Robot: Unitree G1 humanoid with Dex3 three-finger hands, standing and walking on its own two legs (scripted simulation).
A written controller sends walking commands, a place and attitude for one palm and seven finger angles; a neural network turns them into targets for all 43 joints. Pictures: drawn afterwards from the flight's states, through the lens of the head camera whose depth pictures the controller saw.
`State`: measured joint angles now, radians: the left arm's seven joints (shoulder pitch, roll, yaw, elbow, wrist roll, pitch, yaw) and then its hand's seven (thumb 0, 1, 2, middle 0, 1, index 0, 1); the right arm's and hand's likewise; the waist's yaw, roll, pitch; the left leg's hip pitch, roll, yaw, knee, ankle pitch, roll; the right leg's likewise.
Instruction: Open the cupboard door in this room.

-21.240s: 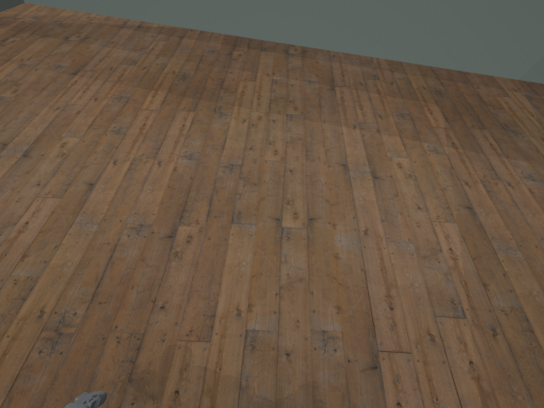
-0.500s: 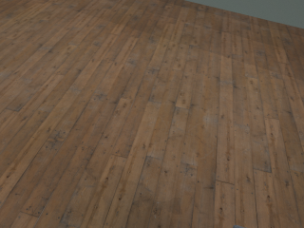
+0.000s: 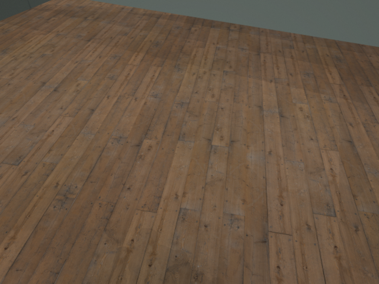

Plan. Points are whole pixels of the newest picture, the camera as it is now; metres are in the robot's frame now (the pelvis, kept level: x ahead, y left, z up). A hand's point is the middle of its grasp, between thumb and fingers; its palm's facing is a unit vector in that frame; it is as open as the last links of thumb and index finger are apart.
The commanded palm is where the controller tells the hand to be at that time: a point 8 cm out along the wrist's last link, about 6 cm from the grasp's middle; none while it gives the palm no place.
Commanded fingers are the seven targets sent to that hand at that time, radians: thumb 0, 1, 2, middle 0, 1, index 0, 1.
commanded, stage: turn or walk to find it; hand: left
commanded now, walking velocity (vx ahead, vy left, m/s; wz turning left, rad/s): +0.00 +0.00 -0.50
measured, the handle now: out of the picture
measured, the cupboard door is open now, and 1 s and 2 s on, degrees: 0 0 0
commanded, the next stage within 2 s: none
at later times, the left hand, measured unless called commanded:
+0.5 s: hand out of the picture +0.05 +0.22 -0.18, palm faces -0.10 -0.97 -0.22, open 7.4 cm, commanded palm none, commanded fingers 0.00 0.90 0.90 -0.20 -0.30 -0.20 -0.30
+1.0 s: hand out of the picture +0.13 +0.12 -0.15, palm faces -0.41 -0.87 -0.28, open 7.4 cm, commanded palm none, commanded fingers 0.00 0.90 0.90 -0.20 -0.30 -0.20 -0.30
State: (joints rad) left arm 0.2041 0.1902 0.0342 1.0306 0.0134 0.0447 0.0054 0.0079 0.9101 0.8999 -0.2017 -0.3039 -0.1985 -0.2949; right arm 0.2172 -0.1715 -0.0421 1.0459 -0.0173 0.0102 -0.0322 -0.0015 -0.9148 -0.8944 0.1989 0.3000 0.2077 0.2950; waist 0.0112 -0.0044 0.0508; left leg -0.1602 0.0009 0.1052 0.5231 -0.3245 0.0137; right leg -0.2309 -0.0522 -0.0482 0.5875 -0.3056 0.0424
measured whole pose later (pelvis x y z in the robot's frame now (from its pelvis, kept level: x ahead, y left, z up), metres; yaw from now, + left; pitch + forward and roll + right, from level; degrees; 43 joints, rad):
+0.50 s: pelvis -0.03 +0.02 +0.00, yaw -11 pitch +0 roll +1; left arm 0.20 0.24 0.09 0.99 0.01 0.07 0.00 0.01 0.91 0.90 -0.21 -0.30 -0.20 -0.30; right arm 0.15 -0.20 -0.05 0.96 -0.01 0.01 -0.04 0.00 -0.91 -0.89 0.19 0.30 0.20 0.29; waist 0.03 -0.05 0.08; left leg -0.23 0.02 0.05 0.54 -0.31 -0.01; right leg -0.40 0.04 0.10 0.72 -0.37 0.01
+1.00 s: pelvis -0.05 -0.02 +0.00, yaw -27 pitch +0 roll +2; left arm 0.15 0.19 0.06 0.92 0.01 0.02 0.00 0.01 0.91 0.90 -0.20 -0.30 -0.20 -0.30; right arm 0.19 -0.26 -0.08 0.97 -0.02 0.07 -0.02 0.00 -0.91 -0.89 0.20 0.30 0.20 0.29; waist 0.00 0.05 0.12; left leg -0.45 0.09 0.04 1.13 -0.47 -0.07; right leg -0.29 -0.01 -0.05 0.59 -0.30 -0.05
